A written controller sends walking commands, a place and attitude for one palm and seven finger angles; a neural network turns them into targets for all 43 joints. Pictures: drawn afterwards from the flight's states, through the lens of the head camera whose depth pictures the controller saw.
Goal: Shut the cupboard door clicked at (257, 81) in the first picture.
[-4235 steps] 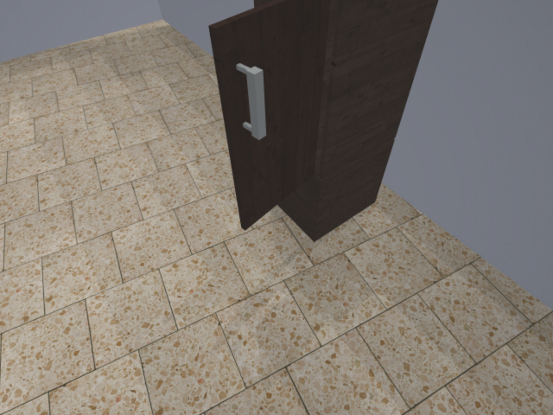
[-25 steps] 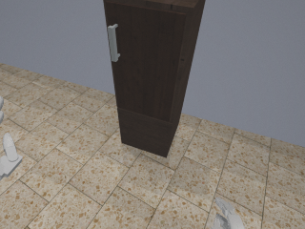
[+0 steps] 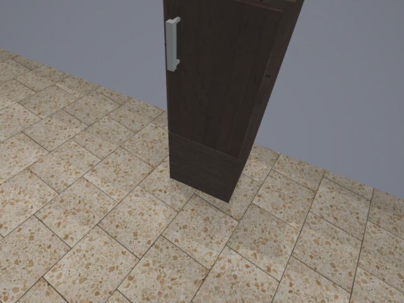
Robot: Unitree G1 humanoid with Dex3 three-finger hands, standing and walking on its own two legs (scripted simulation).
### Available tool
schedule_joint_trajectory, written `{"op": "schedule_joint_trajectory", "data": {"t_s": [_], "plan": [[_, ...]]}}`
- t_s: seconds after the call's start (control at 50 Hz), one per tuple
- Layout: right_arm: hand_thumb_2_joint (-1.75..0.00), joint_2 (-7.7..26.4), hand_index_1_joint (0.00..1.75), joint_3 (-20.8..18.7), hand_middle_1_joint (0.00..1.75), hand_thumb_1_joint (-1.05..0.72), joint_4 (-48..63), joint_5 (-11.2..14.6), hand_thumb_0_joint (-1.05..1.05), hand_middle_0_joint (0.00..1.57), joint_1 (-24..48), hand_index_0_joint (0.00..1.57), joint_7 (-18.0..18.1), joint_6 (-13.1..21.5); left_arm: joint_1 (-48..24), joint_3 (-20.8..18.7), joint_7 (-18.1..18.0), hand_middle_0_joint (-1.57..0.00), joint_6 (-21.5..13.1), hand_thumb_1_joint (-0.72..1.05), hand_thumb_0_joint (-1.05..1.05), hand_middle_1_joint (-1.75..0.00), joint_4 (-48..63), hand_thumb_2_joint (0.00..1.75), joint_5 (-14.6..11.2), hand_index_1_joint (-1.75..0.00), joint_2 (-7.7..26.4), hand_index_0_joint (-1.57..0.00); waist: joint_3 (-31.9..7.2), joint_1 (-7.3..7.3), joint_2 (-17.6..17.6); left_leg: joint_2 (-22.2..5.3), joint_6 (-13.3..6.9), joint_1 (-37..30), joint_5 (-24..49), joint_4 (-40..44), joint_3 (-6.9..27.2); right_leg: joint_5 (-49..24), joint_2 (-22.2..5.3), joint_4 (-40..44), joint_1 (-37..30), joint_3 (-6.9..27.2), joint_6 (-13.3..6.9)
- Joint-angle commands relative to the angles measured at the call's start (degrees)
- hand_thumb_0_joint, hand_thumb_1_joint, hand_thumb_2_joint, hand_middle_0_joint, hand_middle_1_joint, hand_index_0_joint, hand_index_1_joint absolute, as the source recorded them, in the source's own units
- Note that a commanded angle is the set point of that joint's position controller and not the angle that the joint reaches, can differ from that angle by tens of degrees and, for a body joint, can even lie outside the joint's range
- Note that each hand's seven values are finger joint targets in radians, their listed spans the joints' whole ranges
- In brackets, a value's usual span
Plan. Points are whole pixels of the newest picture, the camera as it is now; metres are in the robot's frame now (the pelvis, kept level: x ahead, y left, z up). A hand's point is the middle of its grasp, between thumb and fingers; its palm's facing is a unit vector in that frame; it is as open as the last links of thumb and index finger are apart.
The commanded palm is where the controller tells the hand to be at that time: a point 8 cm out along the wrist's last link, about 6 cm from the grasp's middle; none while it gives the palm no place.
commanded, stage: let the arm hang, fingers relaxed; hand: left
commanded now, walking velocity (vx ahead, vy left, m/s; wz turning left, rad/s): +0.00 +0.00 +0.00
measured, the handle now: (174, 44) +0.83 +0.14 +0.09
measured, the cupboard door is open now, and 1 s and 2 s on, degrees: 0 0 0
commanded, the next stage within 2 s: look to check the result in 0.72 s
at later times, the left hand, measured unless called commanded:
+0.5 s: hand out of the picture -0.04 +0.20 -0.17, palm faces +0.01 -0.99 -0.17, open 7.4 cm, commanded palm none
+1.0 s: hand out of the picture -0.05 +0.19 -0.17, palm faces +0.00 -0.99 -0.17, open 7.4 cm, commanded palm none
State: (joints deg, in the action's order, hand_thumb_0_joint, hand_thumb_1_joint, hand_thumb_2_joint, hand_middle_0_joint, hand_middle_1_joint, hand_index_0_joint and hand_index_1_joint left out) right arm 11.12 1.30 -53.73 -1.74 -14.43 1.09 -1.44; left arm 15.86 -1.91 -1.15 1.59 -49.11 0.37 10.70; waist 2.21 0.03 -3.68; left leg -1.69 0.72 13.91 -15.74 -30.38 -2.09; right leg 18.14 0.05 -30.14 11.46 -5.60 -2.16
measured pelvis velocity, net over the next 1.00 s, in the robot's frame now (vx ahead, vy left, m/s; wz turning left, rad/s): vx -0.02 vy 0.04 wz -0.05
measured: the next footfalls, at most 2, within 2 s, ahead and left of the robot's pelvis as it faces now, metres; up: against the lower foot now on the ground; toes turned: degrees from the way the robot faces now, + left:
none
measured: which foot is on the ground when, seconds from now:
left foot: down 0.00-1.00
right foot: down 0.00-1.00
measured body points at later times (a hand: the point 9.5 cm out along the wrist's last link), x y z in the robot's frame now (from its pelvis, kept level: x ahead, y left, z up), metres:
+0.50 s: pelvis -0.02 +0.03 +0.01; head -0.02 +0.03 +0.46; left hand -0.04 +0.25 -0.15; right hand -0.05 -0.18 -0.15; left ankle +0.00 +0.13 -0.73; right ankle -0.02 -0.09 -0.73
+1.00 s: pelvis -0.02 +0.04 +0.01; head -0.02 +0.03 +0.46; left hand -0.05 +0.25 -0.15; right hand -0.06 -0.17 -0.16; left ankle +0.00 +0.13 -0.73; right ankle -0.02 -0.09 -0.73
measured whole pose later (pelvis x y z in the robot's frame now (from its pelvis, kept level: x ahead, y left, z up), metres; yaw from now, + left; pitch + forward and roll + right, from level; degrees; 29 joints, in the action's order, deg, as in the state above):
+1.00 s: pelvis -0.02 +0.04 +0.01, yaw -3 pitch -2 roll +0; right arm 6.6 0.0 -64.6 -0.8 -19.3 2.1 -0.4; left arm 20.0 -0.8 -1.9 0.1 -66.4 1.0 6.5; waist 1.1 0.3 0.3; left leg 0.3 -2.2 10.5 -10.8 -23.0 -5.9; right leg 12.4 -1.6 -24.2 9.9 -1.9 0.5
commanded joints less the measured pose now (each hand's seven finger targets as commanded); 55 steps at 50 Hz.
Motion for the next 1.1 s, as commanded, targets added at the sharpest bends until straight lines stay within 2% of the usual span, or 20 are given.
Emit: {"op": "schedule_joint_trajectory", "data": {"t_s": [0.0,0.1,0.16,0.24,0.38,0.58,0.62,0.76,0.88,0.9,0.98,1.08], "plan": [[-0.9,5.6,0.3,-1.9,0.3,-0.9,0.7,0.3,0.0,0.2,0.1,0.2,0.8,1.5,2.4,-0.6,-0.2,-0.2,-1.8,0.9,0.0,-0.3,-2.4,0.9,0.3,-0.3,6.8,-0.2,-4.1,0.03,13.9,-4.4,-1.8,-2.8,14.9,6.5,3.8,-14.7,-6.2,9.0,-4.3,7.5,-1.0],[-0.9,5.3,0.3,-2.0,0.3,-0.9,-3.1,0.6,0.0,0.2,-2.4,0.2,1.0,1.4,2.2,0.3,-0.1,-0.2,-1.9,0.9,0.0,-0.3,-8.3,0.9,0.2,-0.3,5.6,-0.2,0.1,0.38,5.6,-5.0,-2.0,-3.0,10.8,9.9,4.4,-11.1,-5.9,11.7,-2.4,7.3,-0.7],[-0.9,5.0,0.3,-1.9,0.3,-0.9,-5.0,0.7,0.0,0.2,-3.6,0.2,1.1,1.4,3.0,0.6,-0.2,-0.2,-1.8,0.9,0.0,-0.3,-10.7,0.9,0.2,-0.3,4.9,-0.2,2.3,0.25,2.8,-5.0,-2.3,-2.9,8.5,11.6,4.5,-8.8,-5.7,12.4,-1.3,7.5,-0.3],[-0.9,4.2,0.3,-1.8,0.3,-0.9,-7.2,0.7,0.0,0.2,-5.0,0.2,1.1,1.5,4.2,0.8,-0.4,-0.2,-1.8,0.9,0.0,-0.3,-13.1,0.9,0.2,-0.3,4.2,-0.2,3.0,0.27,0.5,-4.7,-2.5,-3.1,6.1,12.9,4.2,-6.6,-5.7,12.9,-0.6,7.6,-0.1],[-0.9,3.0,0.3,-1.7,0.3,-0.9,-9.3,0.9,0.0,0.2,-6.3,0.2,1.1,1.6,6.3,0.8,-0.7,-0.2,-1.8,0.9,0.0,-0.3,-15.3,0.9,0.3,-0.3,3.4,-0.2,3.7,0.03,4.1,-4.4,-2.7,-2.6,3.8,14.0,3.9,-5.6,-5.6,12.3,0.1,7.8,0.1],[-0.9,1.4,0.3,-1.9,0.3,-0.9,-10.2,1.0,0.0,0.2,-8.4,0.2,1.4,1.8,8.1,0.7,-1.0,-0.2,-1.8,0.9,0.0,-0.3,-16.6,0.9,0.5,-0.3,1.5,-0.2,5.0,0.05,4.8,-4.3,-2.8,-1.1,0.9,15.0,4.3,-5.4,-5.2,11.4,1.0,7.5,0.2],[-0.9,0.9,0.3,-2.0,0.3,-0.9,-10.3,0.8,0.0,0.2,-8.9,0.2,1.4,1.8,8.1,0.8,-1.0,-0.2,-1.7,0.9,0.0,-0.3,-16.7,0.9,0.5,-0.3,0.9,-0.2,4.7,0.24,6.0,-4.5,-2.8,-0.7,-0.8,15.8,4.9,-5.4,-5.2,11.0,1.0,7.4,0.2],[-0.9,0.8,0.3,-2.2,0.3,-0.9,-10.1,0.8,0.0,0.2,-9.5,0.2,1.4,1.8,8.6,0.7,-1.1,-0.2,-1.8,0.9,0.0,-0.3,-16.9,0.9,0.6,-0.3,0.2,-0.2,5.6,0.37,5.0,-4.6,-2.8,-0.4,-2.1,16.0,4.9,-5.1,-5.0,11.0,2.2,7.5,0.4],[-0.9,1.0,0.3,-2.4,0.3,-0.9,-9.8,1.0,0.0,0.2,-9.6,0.2,1.2,1.7,8.9,0.7,-1.2,-0.2,-2.2,0.9,0.0,-0.3,-16.4,0.9,0.6,-0.3,0.8,-0.2,4.8,0.4,2.9,-4.1,-2.9,-1.7,0.3,14.2,3.9,-4.8,-5.3,11.6,2.9,8.2,0.3],[-0.9,0.6,0.3,-2.4,0.3,-0.9,-10.0,0.9,0.0,0.2,-9.6,0.2,1.2,1.7,8.6,0.8,-1.2,-0.2,-2.1,0.9,0.0,-0.3,-16.6,0.9,0.6,-0.3,0.5,-0.2,4.7,0.58,3.7,-4.2,-2.8,-1.7,0.3,14.2,3.8,-4.8,-5.5,11.6,3.1,8.2,0.3],[-0.9,1.2,0.3,-2.4,0.3,-0.9,-9.8,1.1,0.0,0.2,-9.2,0.2,1.1,1.7,8.6,0.7,-1.2,-0.2,-2.3,0.9,0.0,-0.3,-16.2,0.9,0.5,-0.3,1.3,-0.2,4.1,0.42,2.8,-4.2,-2.9,-2.5,2.0,13.6,3.6,-5.6,-5.4,11.8,2.8,8.5,0.2],[-0.9,1.3,0.3,-2.4,0.3,-0.9,-10.0,1.1,0.0,0.2,-8.8,0.2,1.1,1.8,8.3,0.7,-1.3,-0.2,-2.4,0.9,0.0,-0.3,-16.1,0.9,0.5,-0.3,1.5,-0.2,3.8,0.58,3.3,-4.5,-2.8,-3.3,2.9,13.5,3.3,-6.1,-5.4,11.7,3.0,8.6,0.2]]}}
